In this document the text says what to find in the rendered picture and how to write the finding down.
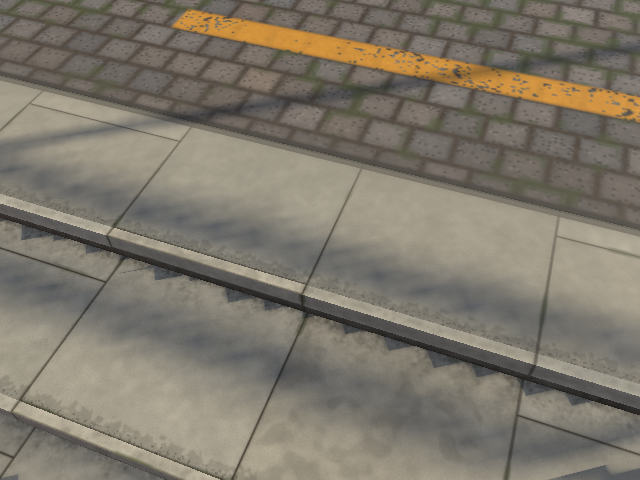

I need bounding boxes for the stairs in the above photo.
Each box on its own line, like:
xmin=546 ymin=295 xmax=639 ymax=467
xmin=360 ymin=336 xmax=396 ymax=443
xmin=0 ymin=213 xmax=640 ymax=480

